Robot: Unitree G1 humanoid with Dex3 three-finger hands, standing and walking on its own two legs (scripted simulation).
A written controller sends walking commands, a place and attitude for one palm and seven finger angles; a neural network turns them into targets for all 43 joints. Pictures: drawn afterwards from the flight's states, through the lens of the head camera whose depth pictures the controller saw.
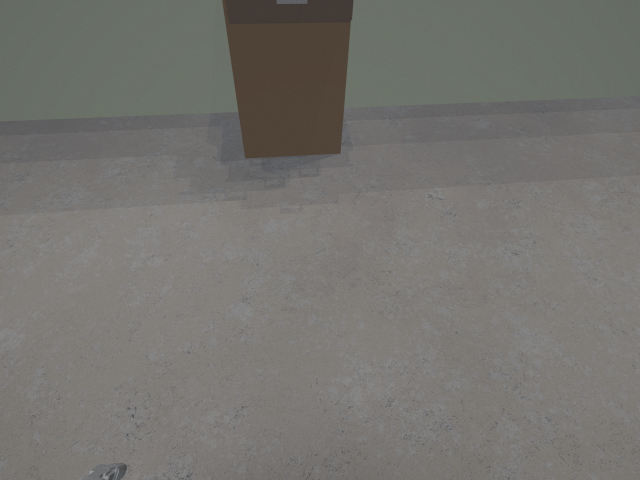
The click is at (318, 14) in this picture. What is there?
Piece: drawer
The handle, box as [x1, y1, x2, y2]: [276, 0, 306, 3]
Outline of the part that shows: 276,0 277,3 306,3 306,0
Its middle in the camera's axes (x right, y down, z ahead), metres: -0.11 -0.85 +1.35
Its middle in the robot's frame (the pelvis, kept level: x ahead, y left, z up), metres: +1.58 +0.19 +0.03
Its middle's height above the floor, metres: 0.80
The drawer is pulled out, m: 0.14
